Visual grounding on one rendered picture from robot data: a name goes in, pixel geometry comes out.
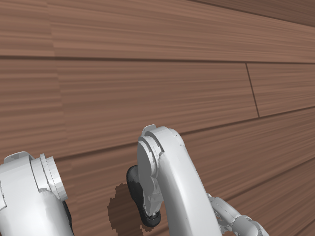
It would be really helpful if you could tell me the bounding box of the right robot hand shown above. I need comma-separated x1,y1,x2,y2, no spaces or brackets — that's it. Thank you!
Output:
207,193,241,234

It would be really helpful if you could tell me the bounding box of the right robot arm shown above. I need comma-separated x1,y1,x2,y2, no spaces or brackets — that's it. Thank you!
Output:
232,215,269,236

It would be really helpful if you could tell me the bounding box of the right robot foot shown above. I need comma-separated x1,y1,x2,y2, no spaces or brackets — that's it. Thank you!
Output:
126,165,161,227

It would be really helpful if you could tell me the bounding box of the left robot foot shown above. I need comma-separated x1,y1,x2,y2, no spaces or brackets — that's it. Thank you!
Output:
63,201,74,234

